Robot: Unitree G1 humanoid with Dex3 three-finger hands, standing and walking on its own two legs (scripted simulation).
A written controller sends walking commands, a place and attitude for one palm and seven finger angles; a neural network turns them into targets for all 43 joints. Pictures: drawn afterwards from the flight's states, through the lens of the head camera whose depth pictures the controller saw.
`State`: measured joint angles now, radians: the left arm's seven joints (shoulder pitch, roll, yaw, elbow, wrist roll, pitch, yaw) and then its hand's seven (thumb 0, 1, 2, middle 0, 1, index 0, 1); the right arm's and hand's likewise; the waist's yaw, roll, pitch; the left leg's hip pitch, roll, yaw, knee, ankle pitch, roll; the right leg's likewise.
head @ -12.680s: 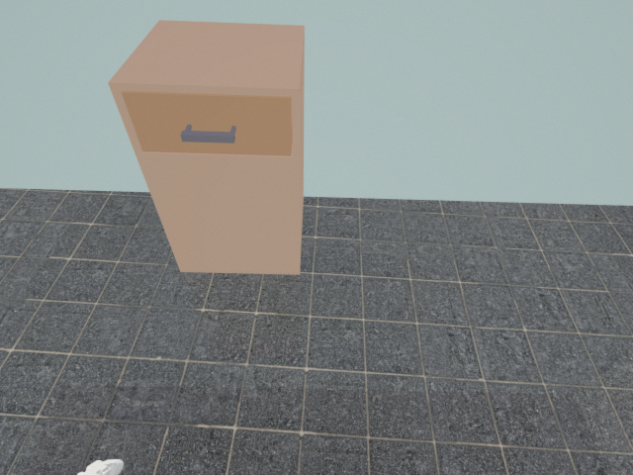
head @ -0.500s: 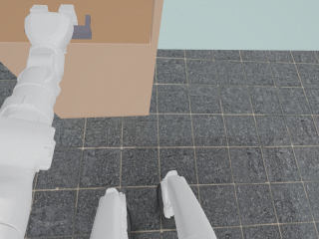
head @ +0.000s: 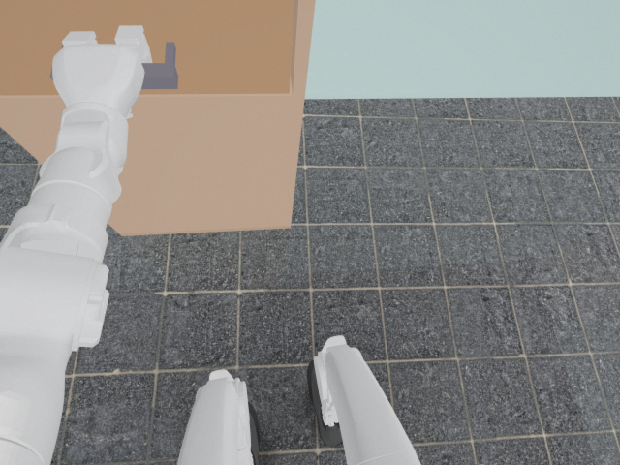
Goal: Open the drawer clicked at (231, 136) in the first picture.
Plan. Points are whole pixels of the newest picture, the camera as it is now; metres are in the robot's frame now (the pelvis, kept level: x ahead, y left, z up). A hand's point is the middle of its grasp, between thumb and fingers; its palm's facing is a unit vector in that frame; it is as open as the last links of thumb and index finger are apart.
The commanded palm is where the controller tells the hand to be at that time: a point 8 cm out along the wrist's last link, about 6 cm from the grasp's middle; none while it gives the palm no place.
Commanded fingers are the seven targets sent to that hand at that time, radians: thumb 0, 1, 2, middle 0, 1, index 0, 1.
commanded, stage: pull the drawer open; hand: left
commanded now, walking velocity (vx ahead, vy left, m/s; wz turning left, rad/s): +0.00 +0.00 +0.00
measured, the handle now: (118, 63) +0.62 +0.14 +0.04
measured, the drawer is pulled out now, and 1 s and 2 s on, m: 0.00 0.00 0.00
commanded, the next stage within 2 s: open the thumb to release the handle in 0.52 s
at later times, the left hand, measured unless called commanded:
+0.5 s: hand (119, 108) +0.57 +0.15 +0.02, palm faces -0.01 -0.02 -1.00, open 5.3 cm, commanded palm +0.53 +0.17 +0.05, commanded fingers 0.00 0.90 0.90 -0.40 -1.35 -0.40 -1.35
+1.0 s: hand (118, 106) +0.58 +0.15 +0.02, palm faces -0.03 +0.02 -1.00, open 9.4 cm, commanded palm +0.57 +0.17 +0.05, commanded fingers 0.00 -0.50 0.30 -0.30 -1.20 -0.30 -1.20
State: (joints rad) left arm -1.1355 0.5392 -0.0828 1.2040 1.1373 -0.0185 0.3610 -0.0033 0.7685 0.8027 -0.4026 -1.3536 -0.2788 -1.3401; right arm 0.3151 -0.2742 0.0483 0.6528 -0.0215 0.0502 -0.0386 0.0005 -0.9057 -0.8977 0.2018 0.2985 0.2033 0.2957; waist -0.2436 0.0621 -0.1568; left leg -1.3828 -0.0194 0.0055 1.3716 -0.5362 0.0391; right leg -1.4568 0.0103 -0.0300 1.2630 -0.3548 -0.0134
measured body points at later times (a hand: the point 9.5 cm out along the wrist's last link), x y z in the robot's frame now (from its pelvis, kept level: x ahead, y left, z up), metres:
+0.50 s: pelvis +0.06 +0.00 +0.04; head +0.22 -0.01 +0.46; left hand +0.57 +0.15 +0.07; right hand +0.10 -0.28 -0.10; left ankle +0.04 +0.10 -0.59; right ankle +0.11 -0.11 -0.59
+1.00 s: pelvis +0.03 -0.01 +0.02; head +0.19 -0.01 +0.43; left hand +0.57 +0.15 +0.07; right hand +0.05 -0.29 -0.11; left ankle +0.04 +0.10 -0.59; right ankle +0.11 -0.11 -0.59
